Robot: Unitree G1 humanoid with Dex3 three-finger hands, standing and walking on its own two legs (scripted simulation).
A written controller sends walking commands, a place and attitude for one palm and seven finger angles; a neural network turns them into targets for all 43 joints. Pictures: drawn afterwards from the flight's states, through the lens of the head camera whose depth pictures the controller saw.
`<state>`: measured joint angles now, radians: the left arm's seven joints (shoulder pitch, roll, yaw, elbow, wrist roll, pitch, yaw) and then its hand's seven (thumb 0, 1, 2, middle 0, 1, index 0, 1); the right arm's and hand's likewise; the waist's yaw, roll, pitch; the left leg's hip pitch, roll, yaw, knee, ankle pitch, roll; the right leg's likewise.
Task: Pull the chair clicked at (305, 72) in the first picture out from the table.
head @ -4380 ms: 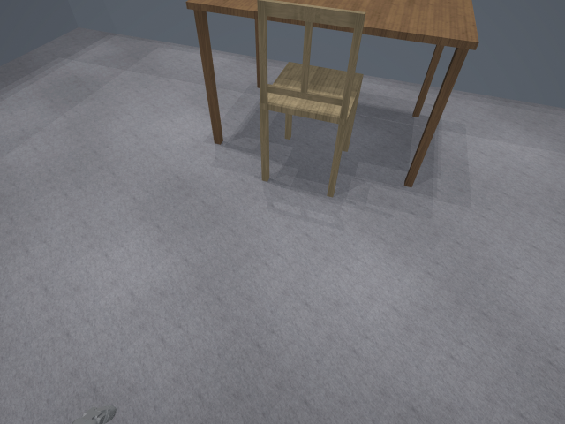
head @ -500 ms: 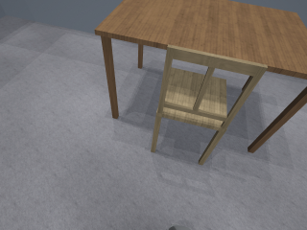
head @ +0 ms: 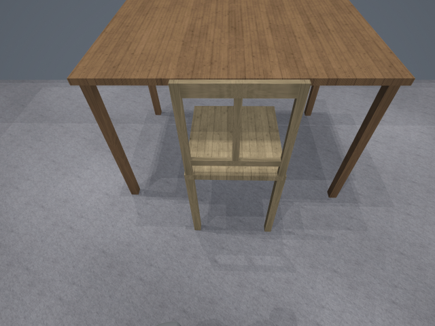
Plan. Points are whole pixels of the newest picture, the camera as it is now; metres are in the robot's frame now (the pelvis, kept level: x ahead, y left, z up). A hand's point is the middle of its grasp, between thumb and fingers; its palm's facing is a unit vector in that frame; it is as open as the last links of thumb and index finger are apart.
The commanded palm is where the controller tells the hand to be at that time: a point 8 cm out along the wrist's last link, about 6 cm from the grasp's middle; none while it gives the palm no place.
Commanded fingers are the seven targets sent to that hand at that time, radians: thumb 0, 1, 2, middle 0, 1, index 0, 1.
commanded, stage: take the last steps up to it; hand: left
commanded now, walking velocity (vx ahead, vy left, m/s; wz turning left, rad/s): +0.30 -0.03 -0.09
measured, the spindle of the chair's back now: (236, 131) +0.69 -0.03 -0.10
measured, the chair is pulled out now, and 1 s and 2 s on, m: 0.00 0.00 0.00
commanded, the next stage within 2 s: come to a stop and stand still in 0.54 s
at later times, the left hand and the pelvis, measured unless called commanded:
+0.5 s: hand (137, 319) +0.17 +0.19 -0.17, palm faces -0.03 -0.98 -0.18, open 7.3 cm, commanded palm none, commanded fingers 0.00 0.90 0.90 -0.20 -0.30 -0.20 -0.30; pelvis +0.13 +0.01 +0.00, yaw -4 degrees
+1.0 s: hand (161, 271) +0.27 +0.15 -0.17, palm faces +0.01 -0.97 -0.24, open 7.3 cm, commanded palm none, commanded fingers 0.00 0.90 0.90 -0.20 -0.30 -0.20 -0.30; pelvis +0.22 -0.03 +0.00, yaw -3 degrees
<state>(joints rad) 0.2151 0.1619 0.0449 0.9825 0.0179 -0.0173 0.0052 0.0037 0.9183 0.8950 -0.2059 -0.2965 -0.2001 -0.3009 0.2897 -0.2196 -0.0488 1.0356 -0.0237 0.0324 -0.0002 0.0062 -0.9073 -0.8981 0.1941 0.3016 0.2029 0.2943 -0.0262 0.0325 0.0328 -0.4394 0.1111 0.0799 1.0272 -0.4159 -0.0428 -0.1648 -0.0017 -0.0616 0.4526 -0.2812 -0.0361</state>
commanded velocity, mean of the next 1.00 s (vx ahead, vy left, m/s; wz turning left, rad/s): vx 0.05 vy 0.02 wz -0.02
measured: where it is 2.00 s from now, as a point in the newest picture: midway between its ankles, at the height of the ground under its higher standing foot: outside the picture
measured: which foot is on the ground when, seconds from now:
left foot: up 0.00-0.18, down 0.20-0.62, up 0.64-1.00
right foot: down 0.00-0.20, up 0.22-0.58, down 0.60-1.00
